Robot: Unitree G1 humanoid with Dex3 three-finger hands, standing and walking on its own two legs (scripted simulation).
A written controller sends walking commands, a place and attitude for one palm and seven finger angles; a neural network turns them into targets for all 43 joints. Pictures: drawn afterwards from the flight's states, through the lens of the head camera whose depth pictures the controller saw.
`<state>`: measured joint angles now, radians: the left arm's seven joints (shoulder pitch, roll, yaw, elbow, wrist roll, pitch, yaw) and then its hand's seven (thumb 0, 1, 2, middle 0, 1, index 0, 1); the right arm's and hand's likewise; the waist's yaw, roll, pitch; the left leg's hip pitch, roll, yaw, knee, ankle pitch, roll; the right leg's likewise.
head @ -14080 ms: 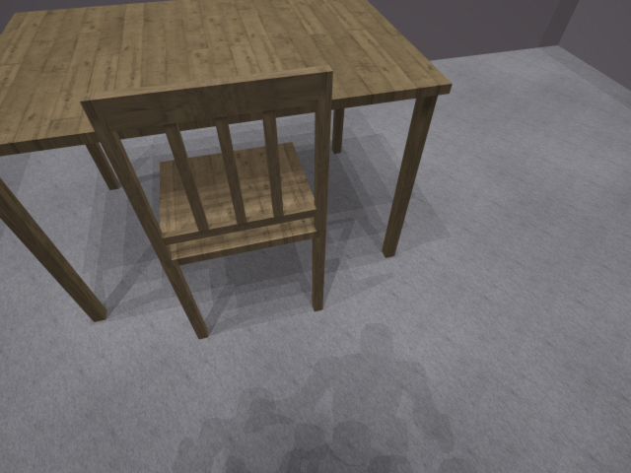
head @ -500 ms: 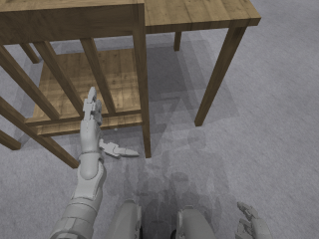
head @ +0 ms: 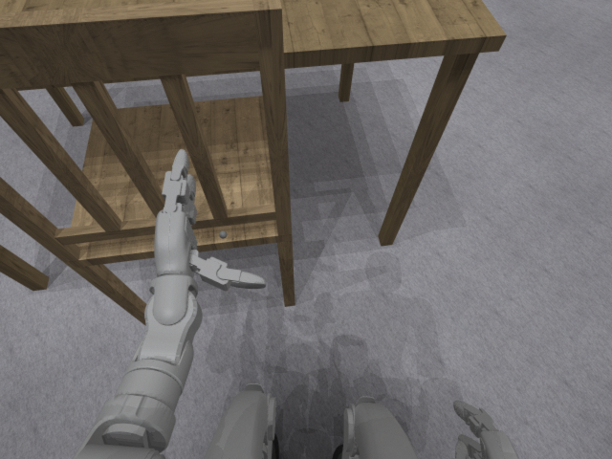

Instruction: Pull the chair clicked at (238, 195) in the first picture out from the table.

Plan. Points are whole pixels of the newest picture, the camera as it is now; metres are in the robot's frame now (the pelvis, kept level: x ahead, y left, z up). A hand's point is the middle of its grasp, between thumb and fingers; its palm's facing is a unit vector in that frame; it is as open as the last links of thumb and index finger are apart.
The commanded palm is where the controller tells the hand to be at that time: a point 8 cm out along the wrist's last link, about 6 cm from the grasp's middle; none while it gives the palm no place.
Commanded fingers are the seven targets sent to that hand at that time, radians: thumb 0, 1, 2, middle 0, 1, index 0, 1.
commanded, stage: aim the fingers beside a spindle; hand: left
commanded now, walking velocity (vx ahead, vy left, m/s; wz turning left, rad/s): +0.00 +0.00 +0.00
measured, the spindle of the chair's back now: (135, 165) +0.50 +0.27 +0.03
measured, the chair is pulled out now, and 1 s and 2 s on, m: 0.00 0.00 0.00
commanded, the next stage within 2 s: push the fingers through the gap in 1.84 s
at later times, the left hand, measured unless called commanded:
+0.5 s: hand (225, 247) +0.38 +0.12 +0.02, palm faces +0.17 -0.99 +0.00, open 16.9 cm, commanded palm +0.35 +0.18 +0.03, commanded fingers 0.00 -0.50 0.30 -0.06 -0.08 -0.06 -0.08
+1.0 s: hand (221, 237) +0.39 +0.13 +0.03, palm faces +0.12 -0.99 -0.07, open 17.0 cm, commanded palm +0.35 +0.17 +0.02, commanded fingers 0.00 -0.50 0.30 -0.06 -0.08 -0.06 -0.08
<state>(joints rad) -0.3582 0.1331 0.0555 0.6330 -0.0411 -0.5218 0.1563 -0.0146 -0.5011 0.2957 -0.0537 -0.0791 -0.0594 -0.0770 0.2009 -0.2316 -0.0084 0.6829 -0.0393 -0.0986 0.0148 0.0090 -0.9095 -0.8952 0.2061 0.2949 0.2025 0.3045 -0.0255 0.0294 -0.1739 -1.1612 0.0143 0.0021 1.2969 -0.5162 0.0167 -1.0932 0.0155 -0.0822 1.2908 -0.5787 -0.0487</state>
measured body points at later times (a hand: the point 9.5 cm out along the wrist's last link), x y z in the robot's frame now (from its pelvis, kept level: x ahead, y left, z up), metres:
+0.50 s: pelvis +0.00 +0.00 +0.00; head +0.11 +0.00 +0.44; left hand +0.36 +0.18 +0.03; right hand +0.15 -0.25 -0.11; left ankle +0.05 +0.11 -0.62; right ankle +0.02 -0.10 -0.62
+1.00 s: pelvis +0.00 +0.00 +0.00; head +0.10 +0.00 +0.44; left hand +0.38 +0.18 +0.04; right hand +0.14 -0.25 -0.12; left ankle +0.05 +0.11 -0.62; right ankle +0.02 -0.10 -0.62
